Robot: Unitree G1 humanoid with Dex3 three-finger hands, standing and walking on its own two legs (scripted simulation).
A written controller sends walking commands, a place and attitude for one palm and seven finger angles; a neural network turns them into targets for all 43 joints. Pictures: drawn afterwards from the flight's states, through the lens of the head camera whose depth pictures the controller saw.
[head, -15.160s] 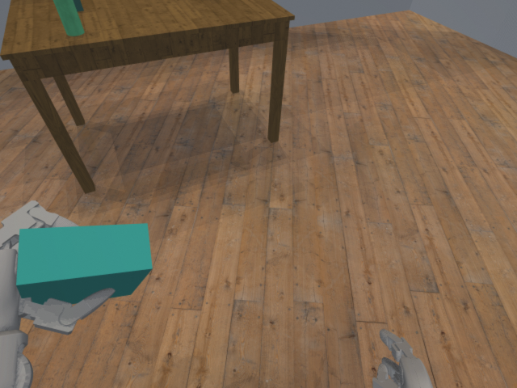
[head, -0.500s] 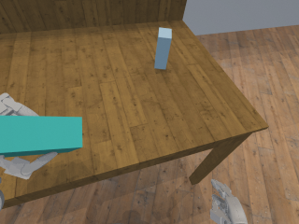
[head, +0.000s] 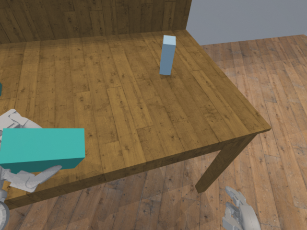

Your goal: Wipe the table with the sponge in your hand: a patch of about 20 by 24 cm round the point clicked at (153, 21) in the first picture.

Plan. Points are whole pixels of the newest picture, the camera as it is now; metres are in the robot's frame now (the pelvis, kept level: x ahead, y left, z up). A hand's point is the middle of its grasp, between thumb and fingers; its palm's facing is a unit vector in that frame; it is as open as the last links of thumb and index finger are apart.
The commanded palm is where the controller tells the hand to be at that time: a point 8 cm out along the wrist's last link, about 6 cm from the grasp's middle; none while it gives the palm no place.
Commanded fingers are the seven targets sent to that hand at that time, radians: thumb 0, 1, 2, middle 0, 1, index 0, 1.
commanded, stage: shuffle to correct the standing spot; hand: left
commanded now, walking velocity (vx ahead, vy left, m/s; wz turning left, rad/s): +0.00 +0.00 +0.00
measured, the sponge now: (57, 151) +0.23 +0.22 +0.14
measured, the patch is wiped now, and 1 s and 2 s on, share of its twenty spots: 0.00 0.00 0.00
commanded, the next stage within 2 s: come to a stop and stand still in 0.42 s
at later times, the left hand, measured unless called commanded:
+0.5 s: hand (66, 141) +0.24 +0.20 +0.16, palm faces +0.30 -0.89 -0.34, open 9.7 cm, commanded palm +0.18 +0.23 +0.18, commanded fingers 0.00 0.10 1.30 -1.20 -1.60 -1.20 -1.60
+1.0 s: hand (72, 148) +0.23 +0.19 +0.15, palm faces +0.33 -0.86 -0.38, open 9.7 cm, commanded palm +0.19 +0.22 +0.18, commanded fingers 0.00 0.10 1.30 -1.20 -1.60 -1.20 -1.60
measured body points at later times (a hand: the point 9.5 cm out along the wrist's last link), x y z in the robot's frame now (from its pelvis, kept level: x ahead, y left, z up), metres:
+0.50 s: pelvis +0.01 -0.04 +0.00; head +0.02 -0.01 +0.45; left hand +0.22 +0.24 +0.18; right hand +0.19 -0.25 -0.06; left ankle +0.05 +0.06 -0.74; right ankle +0.03 -0.13 -0.74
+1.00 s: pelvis +0.02 -0.05 +0.00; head +0.02 -0.06 +0.45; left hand +0.21 +0.23 +0.17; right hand +0.20 -0.30 -0.07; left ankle +0.05 +0.06 -0.74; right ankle +0.03 -0.13 -0.74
